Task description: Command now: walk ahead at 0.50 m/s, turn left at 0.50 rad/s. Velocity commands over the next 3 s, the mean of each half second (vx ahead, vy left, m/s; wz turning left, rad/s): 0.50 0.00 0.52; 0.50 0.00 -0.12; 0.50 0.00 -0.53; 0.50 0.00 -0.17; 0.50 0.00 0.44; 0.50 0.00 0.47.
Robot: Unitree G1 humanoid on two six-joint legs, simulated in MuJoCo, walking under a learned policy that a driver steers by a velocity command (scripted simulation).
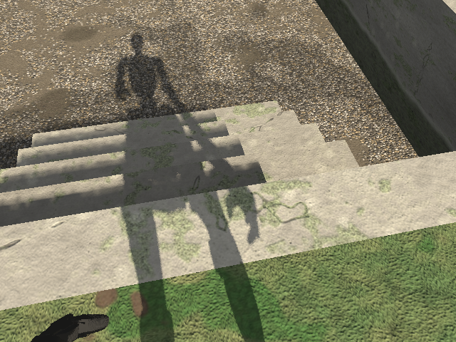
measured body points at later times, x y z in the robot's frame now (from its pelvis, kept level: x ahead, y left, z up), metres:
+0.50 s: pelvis +0.26 +0.00 +0.00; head +0.29 +0.01 +0.45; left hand +0.18 +0.25 -0.14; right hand +0.52 -0.16 -0.10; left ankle +0.37 +0.19 -0.70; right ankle +0.18 -0.14 -0.74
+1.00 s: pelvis +0.53 +0.14 +0.00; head +0.54 +0.14 +0.45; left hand +0.66 +0.38 -0.11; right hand +0.52 -0.10 -0.15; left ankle +0.40 +0.20 -0.74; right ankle +0.75 +0.04 -0.68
